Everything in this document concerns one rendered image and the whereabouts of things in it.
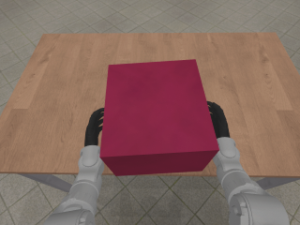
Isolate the left robot upper arm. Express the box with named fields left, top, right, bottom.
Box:
left=44, top=208, right=96, bottom=225

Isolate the table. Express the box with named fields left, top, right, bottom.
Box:
left=0, top=32, right=300, bottom=192

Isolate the right robot upper arm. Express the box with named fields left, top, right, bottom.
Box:
left=229, top=192, right=289, bottom=225

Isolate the carton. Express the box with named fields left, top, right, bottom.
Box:
left=99, top=59, right=219, bottom=176

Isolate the left robot forearm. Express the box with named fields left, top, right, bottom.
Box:
left=43, top=145, right=105, bottom=225

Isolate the right robot forearm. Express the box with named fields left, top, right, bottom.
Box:
left=213, top=137, right=290, bottom=225

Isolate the left robot hand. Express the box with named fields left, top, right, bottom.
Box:
left=84, top=108, right=105, bottom=147

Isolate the right robot hand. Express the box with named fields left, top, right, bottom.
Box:
left=206, top=101, right=231, bottom=139

